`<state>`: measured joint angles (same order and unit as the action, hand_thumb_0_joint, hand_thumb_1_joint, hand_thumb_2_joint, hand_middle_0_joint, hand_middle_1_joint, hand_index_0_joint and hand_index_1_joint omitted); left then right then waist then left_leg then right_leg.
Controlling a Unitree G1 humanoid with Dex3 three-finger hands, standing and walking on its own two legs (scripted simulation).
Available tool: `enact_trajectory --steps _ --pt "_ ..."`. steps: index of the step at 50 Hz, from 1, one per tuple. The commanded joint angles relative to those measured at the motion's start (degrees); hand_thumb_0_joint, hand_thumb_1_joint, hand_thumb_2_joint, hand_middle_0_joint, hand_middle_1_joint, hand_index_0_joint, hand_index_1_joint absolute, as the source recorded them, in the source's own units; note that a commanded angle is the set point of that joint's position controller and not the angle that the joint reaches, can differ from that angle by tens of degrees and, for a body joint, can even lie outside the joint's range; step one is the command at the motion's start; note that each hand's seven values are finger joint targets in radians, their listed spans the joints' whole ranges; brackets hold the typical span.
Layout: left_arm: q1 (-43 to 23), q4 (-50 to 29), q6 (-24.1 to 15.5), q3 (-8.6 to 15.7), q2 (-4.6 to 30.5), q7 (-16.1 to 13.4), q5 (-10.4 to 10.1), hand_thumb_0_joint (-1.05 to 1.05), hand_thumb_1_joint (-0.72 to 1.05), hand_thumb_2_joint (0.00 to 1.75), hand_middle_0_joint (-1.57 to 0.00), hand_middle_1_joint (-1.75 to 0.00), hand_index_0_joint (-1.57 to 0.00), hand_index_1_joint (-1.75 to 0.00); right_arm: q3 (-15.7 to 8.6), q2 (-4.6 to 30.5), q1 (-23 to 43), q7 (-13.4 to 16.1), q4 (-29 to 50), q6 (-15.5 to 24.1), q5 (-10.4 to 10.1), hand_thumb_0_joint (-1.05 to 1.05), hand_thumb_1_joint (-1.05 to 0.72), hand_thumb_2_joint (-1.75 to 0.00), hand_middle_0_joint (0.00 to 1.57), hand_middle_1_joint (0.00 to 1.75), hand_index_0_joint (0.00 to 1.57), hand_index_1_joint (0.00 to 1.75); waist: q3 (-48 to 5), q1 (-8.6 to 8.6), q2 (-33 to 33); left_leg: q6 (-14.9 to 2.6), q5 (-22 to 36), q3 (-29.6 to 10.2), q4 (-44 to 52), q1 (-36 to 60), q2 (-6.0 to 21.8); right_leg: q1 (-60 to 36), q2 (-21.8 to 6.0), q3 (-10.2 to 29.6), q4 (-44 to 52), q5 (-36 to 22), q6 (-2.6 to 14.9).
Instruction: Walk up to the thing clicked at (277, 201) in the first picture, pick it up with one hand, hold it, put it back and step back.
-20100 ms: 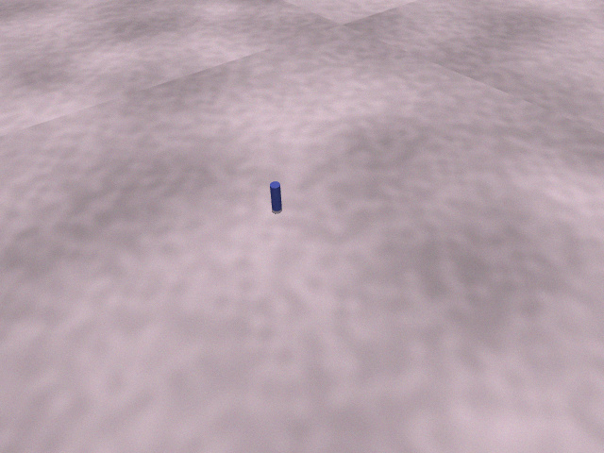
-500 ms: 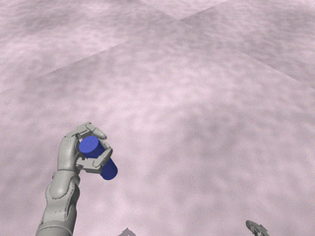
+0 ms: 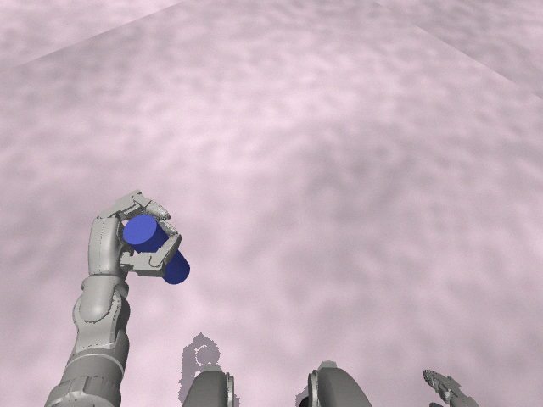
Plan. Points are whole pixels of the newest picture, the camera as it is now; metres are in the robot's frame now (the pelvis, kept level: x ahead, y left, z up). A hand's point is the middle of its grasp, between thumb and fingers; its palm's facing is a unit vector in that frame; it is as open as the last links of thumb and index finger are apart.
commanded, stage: crouch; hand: left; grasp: from the side
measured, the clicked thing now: (160, 252) +0.36 +0.18 -0.04
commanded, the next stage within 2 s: lower in 1.46 s
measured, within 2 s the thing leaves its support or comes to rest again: neither
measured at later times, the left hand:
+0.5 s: hand (180, 272) +0.40 +0.19 -0.25, palm faces +0.07 -1.00 -0.02, open 6.8 cm
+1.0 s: hand (189, 279) +0.43 +0.20 -0.39, palm faces +0.07 -1.00 -0.02, open 6.8 cm
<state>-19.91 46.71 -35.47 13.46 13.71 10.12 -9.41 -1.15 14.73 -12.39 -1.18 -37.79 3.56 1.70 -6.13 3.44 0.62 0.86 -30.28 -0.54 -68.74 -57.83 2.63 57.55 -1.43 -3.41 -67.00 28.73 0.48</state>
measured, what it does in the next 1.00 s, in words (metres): lowers itself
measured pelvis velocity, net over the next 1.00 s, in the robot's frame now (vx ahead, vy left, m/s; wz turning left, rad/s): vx -0.08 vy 0.01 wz -0.10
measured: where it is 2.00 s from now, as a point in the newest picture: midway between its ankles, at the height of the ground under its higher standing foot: outside the picture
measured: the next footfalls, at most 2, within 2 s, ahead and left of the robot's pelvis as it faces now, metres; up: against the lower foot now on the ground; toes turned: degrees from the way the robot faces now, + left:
none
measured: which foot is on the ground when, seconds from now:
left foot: down 0.00-1.00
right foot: down 0.00-1.00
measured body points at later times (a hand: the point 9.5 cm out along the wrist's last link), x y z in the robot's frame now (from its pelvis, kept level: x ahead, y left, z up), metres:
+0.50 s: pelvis -0.05 +0.00 -0.22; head +0.15 +0.03 +0.19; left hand +0.39 +0.25 -0.25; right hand +0.06 -0.26 -0.35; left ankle +0.02 +0.13 -0.64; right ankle +0.03 -0.12 -0.64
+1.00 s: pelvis -0.08 +0.01 -0.34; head +0.15 +0.06 +0.05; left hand +0.42 +0.26 -0.39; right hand -0.03 -0.27 -0.44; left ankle +0.02 +0.13 -0.64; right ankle +0.03 -0.12 -0.64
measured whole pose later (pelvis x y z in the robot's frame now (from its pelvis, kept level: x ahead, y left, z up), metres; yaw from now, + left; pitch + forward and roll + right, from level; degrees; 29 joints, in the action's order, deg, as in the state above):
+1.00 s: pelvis -0.08 +0.01 -0.34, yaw -6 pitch +30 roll -7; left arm -47.9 72.3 -43.9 29.4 32.7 11.6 -2.6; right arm 7.6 17.6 -7.1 -5.9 -40.2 -0.1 8.7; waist -0.3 12.6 2.3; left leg -0.4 -39.3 -6.7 -137.6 -128.4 2.2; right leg 125.8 -2.2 -5.8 -131.7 35.5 0.4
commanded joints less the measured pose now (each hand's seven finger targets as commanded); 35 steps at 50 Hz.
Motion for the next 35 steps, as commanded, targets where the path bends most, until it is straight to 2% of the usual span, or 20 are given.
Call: enact_trajectory --steps 1,3,4,5,6,9,10,12,16,17,18,20,21,23,25,26,30,32,33,35 --pt "-16.5 -4.7 -8.4 3.8 9.1 2.0 -1.0 0.00 0.40 1.24 -1.34 -1.40 -1.34 -1.40 -2.6 8.8 -2.6 -0.5 4.5 1.9 0.4 0.00 -0.88 -0.90 0.20 0.30 0.20 0.30 -27.4 -0.12 -4.1 -1.55 15.6 -1.9 -4.0 3.1 -2.4 0.5 1.4 2.1 -4.1 -13.9 1.43" --pt "-19.3 -4.1 -9.7 3.9 9.7 2.2 -0.6 0.00 0.40 1.26 -1.35 -1.41 -1.35 -1.41 -2.4 9.0 -2.8 -0.8 4.5 1.6 0.6 0.00 -0.88 -0.90 0.20 0.30 0.20 0.30 -30.4 0.38 -3.8 -1.85 15.0 -1.9 -8.3 -2.2 -2.6 2.7 1.2 3.1 -7.5 -14.1 1.25" --pt "-18.9 -2.8 -10.1 5.2 10.2 2.4 -0.8 0.00 0.40 1.27 -1.34 -1.41 -1.34 -1.41 -2.2 9.1 -3.0 -0.9 4.2 1.5 0.9 0.00 -0.89 -0.90 0.20 0.30 0.20 0.30 -31.7 -0.18 -4.0 -1.92 15.8 -1.8 -10.3 -3.9 -2.5 4.2 1.1 3.4 -9.2 -14.6 1.26" --pt "-20.4 -2.7 -10.3 4.3 9.4 2.5 -1.0 0.00 0.39 1.27 -1.35 -1.42 -1.35 -1.42 -2.3 9.6 -2.6 -1.1 4.2 1.3 0.9 0.00 -0.89 -0.90 0.20 0.30 0.20 0.30 -32.5 0.56 -4.7 -1.72 15.4 -2.2 -11.3 -4.7 -2.5 7.2 1.3 2.7 -11.5 -13.5 1.56" --pt "-22.0 -3.6 -10.7 6.5 11.7 2.1 -0.9 0.00 0.37 1.29 -1.35 -1.42 -1.35 -1.43 -2.4 9.8 -2.8 -1.3 4.2 1.2 1.0 0.00 -0.89 -0.91 0.20 0.30 0.20 0.30 -34.0 -0.34 -5.1 -1.77 14.7 -2.1 -12.8 -6.1 -2.5 8.4 1.3 3.0 -12.6 -12.6 1.55" --pt "-23.6 -1.6 -11.2 7.6 11.5 2.0 -1.4 0.00 0.40 1.30 -1.33 -1.42 -1.33 -1.42 -2.6 10.4 -2.2 -1.7 3.7 0.6 1.2 0.00 -0.89 -0.91 0.20 0.30 0.20 0.30 -35.2 0.78 -4.5 -1.66 11.6 -2.8 -16.2 -10.5 -2.3 13.8 1.5 2.4 -16.8 -9.5 1.72" --pt "-26.7 -3.2 -11.6 8.0 13.1 1.8 -1.0 0.00 0.42 1.32 -1.34 -1.43 -1.34 -1.44 -2.7 10.3 -2.1 -1.7 3.4 0.6 1.4 0.00 -0.89 -0.91 0.20 0.30 0.20 0.30 -36.3 0.99 -4.6 -1.79 10.0 -2.3 -17.9 -13.4 -2.4 13.9 1.4 3.2 -17.3 -8.5 1.48" --pt "-25.7 -0.3 -11.7 8.4 13.3 2.0 -0.3 0.00 0.46 1.32 -1.33 -1.43 -1.33 -1.43 -2.7 10.8 -2.2 -1.9 3.1 0.4 1.6 0.00 -0.89 -0.91 0.20 0.30 0.20 0.30 -37.2 1.28 -3.5 -1.99 10.2 -2.7 -20.7 -15.7 -2.4 17.0 1.5 2.5 -20.6 -8.7 1.66" --pt "-32.3 1.1 -12.5 9.0 14.4 2.3 0.4 0.00 0.48 1.33 -1.34 -1.43 -1.34 -1.44 -2.5 11.1 -3.3 -2.3 1.6 0.3 2.4 0.00 -0.89 -0.91 0.20 0.30 0.20 0.30 -40.5 3.11 -4.5 -1.99 9.8 -2.8 -26.9 -19.6 -2.2 22.5 1.4 2.3 -26.2 -8.2 1.64" --pt "-34.1 2.5 -12.6 8.8 14.7 2.4 0.9 0.00 0.46 1.33 -1.33 -1.43 -1.33 -1.44 -2.3 10.8 -3.2 -2.4 1.3 0.2 2.7 0.00 -0.89 -0.91 0.20 0.30 0.20 0.30 -40.6 3.68 -4.3 -2.19 8.7 -2.3 -28.9 -22.2 -2.2 23.3 1.3 2.7 -26.9 -7.6 1.44" --pt "-35.1 3.4 -12.8 10.7 17.3 2.2 1.1 0.00 0.45 1.31 -1.32 -1.42 -1.32 -1.43 -2.0 10.8 -3.6 -2.4 1.2 0.2 2.9 0.00 -0.90 -0.91 0.20 0.30 0.20 0.30 -40.3 3.11 -4.2 -2.17 8.1 -1.9 -30.1 -25.0 -2.3 22.7 1.2 3.1 -28.0 -7.2 1.32" --pt "-35.5 7.0 -12.9 10.3 16.0 2.3 1.7 0.00 0.45 1.33 -1.33 -1.43 -1.33 -1.44 -1.6 11.0 -3.4 -2.9 0.7 0.1 3.3 0.00 -0.90 -0.91 0.20 0.30 0.20 0.30 -39.6 4.02 -5.7 -1.87 7.7 -2.4 -32.0 -25.8 -2.2 28.6 1.3 1.6 -31.8 -6.1 1.83" --pt "-37.5 7.1 -13.1 11.7 18.2 2.2 2.1 0.00 0.43 1.33 -1.32 -1.43 -1.32 -1.44 -1.6 11.2 -3.1 -2.9 0.5 0.0 3.5 0.00 -0.89 -0.91 0.20 0.30 0.20 0.30 -39.2 3.64 -6.0 -1.91 4.7 -2.0 -33.1 -27.8 -2.3 30.6 1.3 1.8 -32.4 -3.2 1.81" --pt "-39.8 9.3 -13.4 11.0 17.9 2.2 2.8 0.00 0.42 1.33 -1.33 -1.43 -1.33 -1.44 -1.2 11.5 -3.2 -3.2 0.6 -0.1 3.9 0.00 -0.90 -0.91 0.20 0.30 0.20 0.30 -38.0 4.81 -7.7 -1.60 2.3 -2.0 -34.8 -30.1 -2.3 33.7 1.2 0.9 -35.1 -1.4 1.94" --pt "-40.4 9.9 -13.7 13.3 21.0 1.9 3.4 0.00 0.40 1.33 -1.34 -1.44 -1.33 -1.45 -0.9 11.7 -2.9 -3.4 0.5 -0.4 4.1 0.00 -0.90 -0.91 0.20 0.30 0.20 0.30 -38.5 4.19 -7.6 -1.62 -0.5 -1.7 -36.2 -32.7 -2.4 34.9 1.2 0.6 -36.9 0.6 1.88" --pt "-41.0 11.7 -13.5 13.2 21.0 2.0 3.7 0.00 0.40 1.34 -1.34 -1.44 -1.33 -1.45 -0.9 12.1 -2.8 -3.4 0.7 -0.4 4.2 0.00 -0.90 -0.91 0.20 0.30 0.20 0.30 -37.6 4.71 -7.7 -1.65 -2.4 -1.5 -37.1 -34.3 -2.4 36.4 1.2 0.4 -37.7 2.0 1.79" --pt "-44.4 11.5 -13.7 14.7 24.0 1.6 4.4 0.00 0.41 1.32 -1.33 -1.43 -1.33 -1.44 -0.1 12.6 -4.1 -3.7 0.1 -1.0 4.6 0.00 -0.90 -0.91 0.20 0.30 0.20 0.30 -40.7 5.86 -7.7 -1.97 -1.9 -0.9 -41.8 -38.9 -2.6 35.2 1.1 0.4 -41.1 0.9 1.25" --pt "-45.6 11.3 -13.4 16.0 27.5 1.6 5.2 0.00 0.41 1.30 -1.32 -1.41 -1.32 -1.42 0.3 13.1 -3.6 -3.7 0.2 -1.2 4.7 0.00 -0.90 -0.91 0.20 0.30 0.20 0.30 -40.9 5.61 -9.1 -1.97 -1.8 -0.6 -43.5 -39.4 -2.4 36.9 1.2 0.1 -43.0 0.9 1.25" --pt "-47.9 11.6 -13.3 15.0 26.8 1.6 5.4 0.00 0.40 1.29 -1.33 -1.41 -1.33 -1.42 0.4 13.5 -3.5 -3.6 -0.1 -1.3 4.8 0.00 -0.90 -0.91 0.20 0.30 0.20 0.30 -38.8 6.98 -9.9 -1.96 -3.7 -1.1 -43.8 -39.9 -2.3 39.9 1.3 -0.8 -44.0 2.1 1.37" --pt "-46.7 12.9 -13.2 16.0 27.0 1.7 5.2 0.00 0.42 1.29 -1.32 -1.39 -1.31 -1.40 1.1 14.1 -3.7 -3.7 -0.3 -1.6 5.1 0.00 -0.90 -0.91 0.20 0.30 0.20 0.30 -38.6 7.20 -9.5 -1.96 -2.7 -1.3 -45.7 -41.0 -2.3 40.1 1.4 -1.4 -45.5 0.8 1.23"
